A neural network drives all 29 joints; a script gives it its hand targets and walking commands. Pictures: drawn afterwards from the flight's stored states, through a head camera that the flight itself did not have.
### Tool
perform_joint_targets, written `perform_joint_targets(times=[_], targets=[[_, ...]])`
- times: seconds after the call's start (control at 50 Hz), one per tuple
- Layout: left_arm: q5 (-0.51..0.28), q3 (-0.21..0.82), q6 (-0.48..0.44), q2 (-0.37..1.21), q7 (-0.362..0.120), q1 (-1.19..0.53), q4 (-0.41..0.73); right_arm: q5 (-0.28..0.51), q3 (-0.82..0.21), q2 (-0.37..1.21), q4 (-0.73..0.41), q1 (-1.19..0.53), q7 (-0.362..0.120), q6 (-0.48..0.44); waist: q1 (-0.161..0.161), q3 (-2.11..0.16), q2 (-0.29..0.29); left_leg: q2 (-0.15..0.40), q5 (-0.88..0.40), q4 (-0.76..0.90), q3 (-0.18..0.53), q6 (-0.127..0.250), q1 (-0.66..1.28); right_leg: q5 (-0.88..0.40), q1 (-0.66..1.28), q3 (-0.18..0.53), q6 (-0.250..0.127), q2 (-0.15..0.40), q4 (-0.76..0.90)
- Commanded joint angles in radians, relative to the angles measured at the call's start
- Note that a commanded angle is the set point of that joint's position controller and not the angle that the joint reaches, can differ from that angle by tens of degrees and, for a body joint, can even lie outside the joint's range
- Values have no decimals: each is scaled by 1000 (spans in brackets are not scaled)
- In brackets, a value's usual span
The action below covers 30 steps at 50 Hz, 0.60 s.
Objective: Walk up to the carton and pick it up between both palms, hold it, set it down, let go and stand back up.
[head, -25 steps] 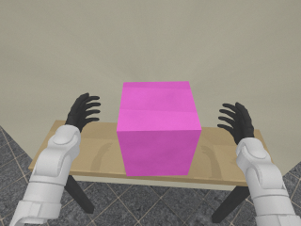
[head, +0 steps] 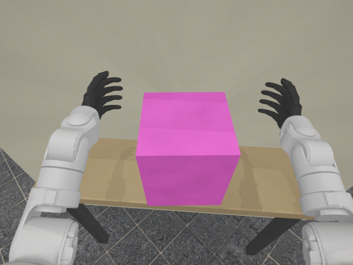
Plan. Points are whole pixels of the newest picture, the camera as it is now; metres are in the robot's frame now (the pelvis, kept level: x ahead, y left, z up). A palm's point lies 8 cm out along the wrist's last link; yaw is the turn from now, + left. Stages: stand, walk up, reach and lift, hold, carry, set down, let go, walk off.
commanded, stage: reach and lift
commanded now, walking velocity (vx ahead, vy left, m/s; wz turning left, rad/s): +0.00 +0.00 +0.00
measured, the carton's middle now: (184, 151) +0.40 +0.00 +0.00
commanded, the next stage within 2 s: none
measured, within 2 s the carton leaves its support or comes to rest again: neither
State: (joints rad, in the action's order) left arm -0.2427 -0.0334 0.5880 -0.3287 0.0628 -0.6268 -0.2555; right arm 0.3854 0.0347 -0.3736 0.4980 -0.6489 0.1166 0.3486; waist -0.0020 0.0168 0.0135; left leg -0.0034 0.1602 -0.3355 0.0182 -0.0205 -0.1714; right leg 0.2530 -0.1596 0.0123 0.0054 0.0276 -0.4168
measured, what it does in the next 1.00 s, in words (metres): stands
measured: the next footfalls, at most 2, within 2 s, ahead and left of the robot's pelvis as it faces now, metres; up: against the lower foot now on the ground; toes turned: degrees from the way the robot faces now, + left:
none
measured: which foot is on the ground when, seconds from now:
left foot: down 0.00-1.00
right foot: down 0.00-1.00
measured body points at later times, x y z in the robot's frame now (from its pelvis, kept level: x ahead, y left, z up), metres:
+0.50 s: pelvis -0.01 +0.00 +0.00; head +0.00 +0.01 +0.45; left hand +0.42 +0.21 +0.15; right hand +0.43 -0.21 +0.14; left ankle +0.01 +0.14 -0.75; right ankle -0.02 -0.12 -0.75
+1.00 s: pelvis +0.00 +0.01 -0.01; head +0.06 +0.01 +0.43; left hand +0.44 +0.21 +0.05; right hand +0.44 -0.19 +0.05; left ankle +0.01 +0.14 -0.75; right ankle -0.02 -0.12 -0.75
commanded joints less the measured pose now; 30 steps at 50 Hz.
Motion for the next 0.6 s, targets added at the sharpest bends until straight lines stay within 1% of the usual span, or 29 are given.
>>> perform_joint_targets(times=[0.0,0.1,0.14,0.18,0.26,0.32,0.38,0.4,0.44,0.5,0.54,0.58], targets=[[14,-125,-41,-183,5,-596,-24,44,2,-210,-45,-624,-9,-48,-12,-539,41,10,-375,-51,-54,-20,153,-559,55,9,44,-80,82],[21,-110,-51,-196,11,-694,-96,45,-7,-216,30,-727,-13,-49,-16,-585,44,8,-381,-61,-53,-19,144,-591,57,3,43,-81,69],[21,-102,-55,-192,13,-711,-103,45,-13,-218,55,-742,-16,-52,-18,-611,36,8,-408,-70,-52,-22,158,-610,54,-1,41,-85,64],[26,-97,-63,-182,12,-721,-134,40,-18,-212,99,-749,-19,-55,-14,-605,30,7,-418,-74,-49,-25,160,-619,49,-4,39,-87,65],[53,-89,-93,-143,2,-689,-222,25,-28,-186,196,-728,-24,-75,-18,-573,16,6,-429,-77,-43,-28,167,-607,20,-7,34,-88,70],[69,-74,-139,-113,-6,-663,-294,9,-37,-155,263,-704,-32,-105,-19,-518,5,6,-414,-73,-39,-28,168,-559,-9,-12,30,-88,83],[75,-62,-219,-86,-17,-636,-394,-17,-49,-107,358,-655,-40,-143,-15,-464,3,8,-366,-67,-35,-23,161,-476,-48,-13,29,-81,97],[71,-58,-254,-79,-18,-632,-407,-25,-52,-91,367,-642,-42,-161,-17,-469,1,9,-364,-70,-35,-22,163,-457,-60,-13,28,-80,97],[58,-34,-334,-56,-18,-624,-424,-44,-43,-68,353,-627,-43,-214,-12,-511,-15,12,-378,-86,-29,-27,176,-426,-97,-19,22,-84,97],[42,-7,-454,-38,-17,-640,-516,-75,-28,-55,363,-630,-54,-297,-13,-594,-37,17,-402,-119,-26,-39,178,-380,-165,-32,12,-91,91],[39,12,-534,-19,-14,-651,-609,-103,-13,-48,412,-632,-63,-346,-7,-642,-45,23,-393,-135,-24,-46,166,-330,-219,-42,7,-95,88],[40,23,-603,-9,-12,-669,-670,-128,-1,-41,457,-632,-67,-388,2,-694,-52,29,-390,-147,-23,-50,163,-302,-255,-47,3,-97,84]])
